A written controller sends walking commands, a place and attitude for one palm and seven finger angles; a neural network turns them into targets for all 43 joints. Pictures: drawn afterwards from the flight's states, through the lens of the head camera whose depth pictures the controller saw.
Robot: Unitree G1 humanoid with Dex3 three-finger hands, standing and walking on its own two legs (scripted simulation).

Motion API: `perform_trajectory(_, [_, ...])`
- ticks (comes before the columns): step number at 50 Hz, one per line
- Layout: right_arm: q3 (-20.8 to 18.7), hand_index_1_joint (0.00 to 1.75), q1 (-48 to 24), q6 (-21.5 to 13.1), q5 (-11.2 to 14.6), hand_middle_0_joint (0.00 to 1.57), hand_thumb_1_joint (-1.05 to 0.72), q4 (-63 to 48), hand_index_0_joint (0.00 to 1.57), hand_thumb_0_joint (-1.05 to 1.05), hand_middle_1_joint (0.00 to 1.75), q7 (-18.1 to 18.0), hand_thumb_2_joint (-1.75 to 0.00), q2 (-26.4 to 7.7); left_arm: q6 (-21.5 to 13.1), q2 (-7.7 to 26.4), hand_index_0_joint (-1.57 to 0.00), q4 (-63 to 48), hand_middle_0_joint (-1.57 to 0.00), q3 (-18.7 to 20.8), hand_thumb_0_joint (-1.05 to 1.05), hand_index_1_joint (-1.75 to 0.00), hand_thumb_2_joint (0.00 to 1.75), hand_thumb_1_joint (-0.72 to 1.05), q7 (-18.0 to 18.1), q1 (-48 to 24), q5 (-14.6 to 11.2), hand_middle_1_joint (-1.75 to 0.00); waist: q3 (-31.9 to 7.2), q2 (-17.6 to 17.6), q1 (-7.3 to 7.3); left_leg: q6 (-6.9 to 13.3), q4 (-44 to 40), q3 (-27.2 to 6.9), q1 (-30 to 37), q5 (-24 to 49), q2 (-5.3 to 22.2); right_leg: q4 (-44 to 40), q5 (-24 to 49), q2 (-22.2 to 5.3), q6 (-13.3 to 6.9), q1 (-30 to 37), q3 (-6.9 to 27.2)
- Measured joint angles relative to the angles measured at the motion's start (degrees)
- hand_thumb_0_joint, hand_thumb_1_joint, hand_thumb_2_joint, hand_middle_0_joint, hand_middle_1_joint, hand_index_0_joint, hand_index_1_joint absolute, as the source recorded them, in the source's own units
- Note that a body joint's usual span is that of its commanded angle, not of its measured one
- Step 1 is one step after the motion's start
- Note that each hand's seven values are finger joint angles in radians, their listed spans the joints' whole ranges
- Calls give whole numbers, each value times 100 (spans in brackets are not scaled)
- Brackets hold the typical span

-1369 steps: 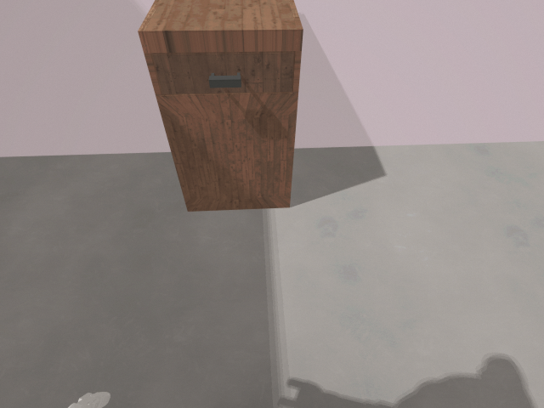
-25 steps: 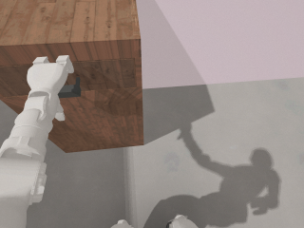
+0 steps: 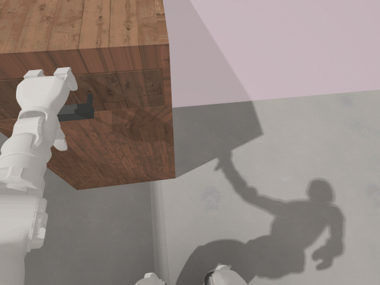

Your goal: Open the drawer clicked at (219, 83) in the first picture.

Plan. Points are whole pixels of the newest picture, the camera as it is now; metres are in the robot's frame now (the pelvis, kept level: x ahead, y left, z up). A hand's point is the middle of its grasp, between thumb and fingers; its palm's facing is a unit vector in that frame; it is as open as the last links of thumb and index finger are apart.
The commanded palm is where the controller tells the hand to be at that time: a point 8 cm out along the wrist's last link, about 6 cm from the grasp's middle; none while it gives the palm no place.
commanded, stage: re-aim the fingers above the handle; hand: left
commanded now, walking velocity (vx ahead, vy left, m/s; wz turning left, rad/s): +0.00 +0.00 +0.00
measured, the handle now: (71, 105) +0.54 +0.28 -0.03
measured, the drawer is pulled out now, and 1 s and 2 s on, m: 0.00 0.00 0.00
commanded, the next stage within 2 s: lower the fingers behind the handle in 1.40 s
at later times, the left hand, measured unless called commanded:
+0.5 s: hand (55, 107) +0.49 +0.28 +0.04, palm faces -0.07 -0.01 -1.00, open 13.8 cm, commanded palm +0.48 +0.26 +0.09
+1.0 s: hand (59, 107) +0.49 +0.27 +0.03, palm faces -0.09 -0.01 -1.00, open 13.8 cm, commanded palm +0.49 +0.27 +0.09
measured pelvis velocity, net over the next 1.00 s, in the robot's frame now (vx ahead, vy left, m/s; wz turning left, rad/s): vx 0.00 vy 0.01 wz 0.00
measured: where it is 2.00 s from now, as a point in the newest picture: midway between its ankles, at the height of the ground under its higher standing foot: outside the picture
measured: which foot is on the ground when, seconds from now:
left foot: down 0.00-1.00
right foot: down 0.00-1.00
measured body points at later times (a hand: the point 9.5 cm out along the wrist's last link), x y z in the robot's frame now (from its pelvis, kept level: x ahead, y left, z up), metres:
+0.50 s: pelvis +0.00 +0.01 +0.00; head +0.12 +0.02 +0.43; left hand +0.49 +0.27 +0.09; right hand +0.00 -0.27 -0.12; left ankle -0.03 +0.10 -0.70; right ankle +0.00 -0.13 -0.70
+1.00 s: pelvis +0.00 +0.01 +0.00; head +0.12 +0.01 +0.44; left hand +0.49 +0.27 +0.09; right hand -0.01 -0.27 -0.12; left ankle -0.03 +0.10 -0.70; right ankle +0.00 -0.13 -0.70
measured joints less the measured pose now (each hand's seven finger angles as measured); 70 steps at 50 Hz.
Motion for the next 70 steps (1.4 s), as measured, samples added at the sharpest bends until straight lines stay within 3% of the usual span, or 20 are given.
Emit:
perform_trajectory(9, [6, 30, -26, 20, -24, 20, -91, -11, 20, 1, 30, 34, -89, 21, 16, -147, -32, -130, -32, -2, 0, -120, 30, -49, -54, 30, -52, -120, -56, 6, 3, 24, -6, 17, 49, -28, 4, -55, 7, 6, 30, 64, 20])
perform_trajectory(17, [66, 30, -48, 55, -6, 20, -90, -95, 21, 1, 30, 39, -89, 86, 59, -50, -32, -112, -32, 67, 0, -120, 30, -49, -127, 136, -32, -120, -29, 19, 14, 51, -24, 59, 93, -33, -4, -67, 12, 1, 54, 93, 62])
perform_trajectory(26, [29, 30, 5, -4, -36, 20, -90, -20, 21, 1, 30, 35, -89, 108, -38, -61, -32, -51, -32, -129, 0, -120, 30, -49, -90, -150, -33, -120, -41, 12, 17, 53, 84, -42, -49, -55, -35, -21, -19, -31, 60, 20, -35])
perform_trajectory(39, [53, 30, 54, 89, -33, 20, -90, -51, 21, 1, 30, 65, -89, 63, 105, -69, -32, -35, -32, 19, 0, -121, 30, -49, -118, -49, -2, -120, -42, 38, -53, 66, 46, 48, -5, -67, -4, -38, -2, 2, 70, 16, 57])
perform_trajectory(46, [32, 30, 72, 76, -25, 20, -90, -3, 21, 1, 30, 61, -89, 86, 59, -99, -32, -80, -32, -49, 0, -120, 30, -49, -114, -20, -46, -120, -32, 40, -4, 50, 15, 17, 32, -49, -7, -64, 1, 0, 55, 61, 28])
perform_trajectory(58, [66, 30, -6, 8, -25, 20, -90, -67, 21, 1, 30, 2, -89, 41, -25, 52, -33, 113, -32, -31, 0, -121, 30, -49, -121, -234, 8, -120, -8, -3, -60, 26, 78, -23, -115, -48, -4, 13, -17, 3, 29, -80, -10])
perform_trajectory(70, [45, 30, 13, 54, -45, 20, -91, -24, 21, 1, 30, 47, -89, 49, 28, -67, -33, -31, -32, 1, 0, -120, 30, -49, -100, -109, -26, -120, -54, 27, -44, 22, 55, -18, -50, -65, 10, -21, -23, 19, 27, -16, -2])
